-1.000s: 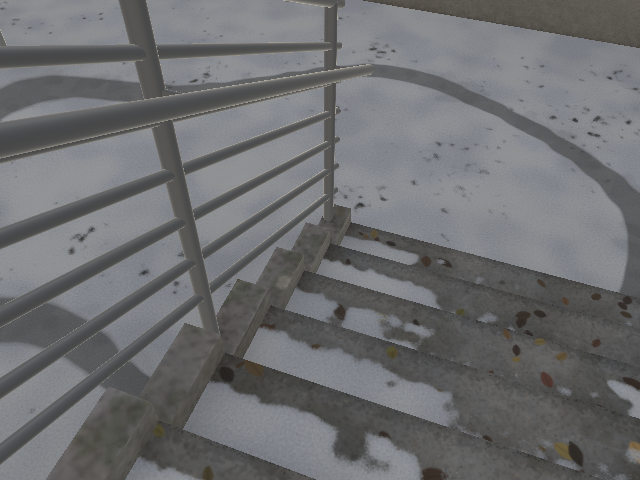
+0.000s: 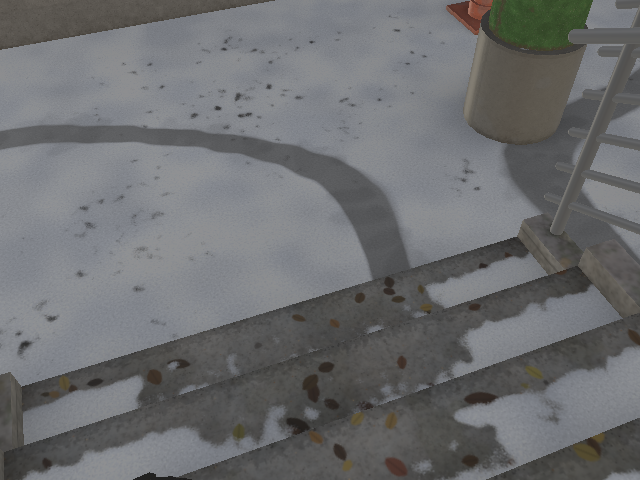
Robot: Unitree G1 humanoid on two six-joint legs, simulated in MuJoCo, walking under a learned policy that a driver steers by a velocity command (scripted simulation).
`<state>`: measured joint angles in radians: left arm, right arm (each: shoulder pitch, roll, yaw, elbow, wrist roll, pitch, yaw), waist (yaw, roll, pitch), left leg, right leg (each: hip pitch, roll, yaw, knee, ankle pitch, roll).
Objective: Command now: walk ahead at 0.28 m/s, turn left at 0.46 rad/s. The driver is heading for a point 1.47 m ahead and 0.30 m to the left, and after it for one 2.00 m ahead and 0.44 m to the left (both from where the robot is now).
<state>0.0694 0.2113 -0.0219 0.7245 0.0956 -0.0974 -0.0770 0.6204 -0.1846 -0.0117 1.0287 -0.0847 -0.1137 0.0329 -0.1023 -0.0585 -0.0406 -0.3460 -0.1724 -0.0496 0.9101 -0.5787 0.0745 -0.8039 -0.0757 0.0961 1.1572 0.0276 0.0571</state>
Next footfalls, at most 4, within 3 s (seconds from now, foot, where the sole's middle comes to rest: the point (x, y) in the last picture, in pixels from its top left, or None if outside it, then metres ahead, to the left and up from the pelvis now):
0.04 right None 0.15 -0.14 -0.72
0.34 left None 0.28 0.12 -0.89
1.02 right None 0.57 -0.06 -1.06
1.68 left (247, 409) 0.93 0.16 -1.23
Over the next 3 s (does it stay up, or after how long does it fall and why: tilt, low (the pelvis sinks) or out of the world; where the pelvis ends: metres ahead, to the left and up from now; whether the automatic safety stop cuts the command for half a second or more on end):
stays up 1.96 0.51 -0.80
